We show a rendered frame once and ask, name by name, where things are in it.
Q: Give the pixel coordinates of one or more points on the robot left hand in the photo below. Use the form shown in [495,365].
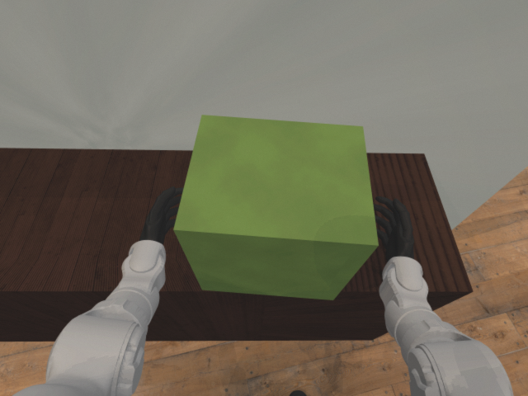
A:
[157,222]

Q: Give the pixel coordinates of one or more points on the carton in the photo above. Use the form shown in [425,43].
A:
[276,207]

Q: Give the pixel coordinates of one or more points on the robot left upper arm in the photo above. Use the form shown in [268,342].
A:
[95,357]

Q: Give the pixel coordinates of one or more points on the right robot forearm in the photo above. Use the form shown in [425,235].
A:
[408,316]

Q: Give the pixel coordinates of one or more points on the pedestal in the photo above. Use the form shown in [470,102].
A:
[68,218]

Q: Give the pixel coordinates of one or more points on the robot right upper arm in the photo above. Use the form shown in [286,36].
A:
[462,368]

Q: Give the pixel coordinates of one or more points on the left robot forearm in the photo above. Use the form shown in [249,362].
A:
[136,297]

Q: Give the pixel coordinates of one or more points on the robot right hand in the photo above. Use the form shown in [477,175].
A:
[398,239]

